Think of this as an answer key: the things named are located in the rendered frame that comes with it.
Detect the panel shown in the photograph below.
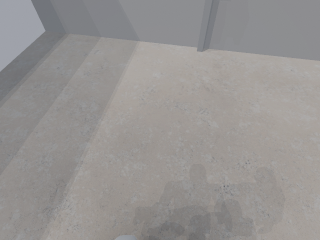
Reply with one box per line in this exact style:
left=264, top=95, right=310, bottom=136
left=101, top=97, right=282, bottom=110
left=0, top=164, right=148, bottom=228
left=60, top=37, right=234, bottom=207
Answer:
left=197, top=0, right=212, bottom=52

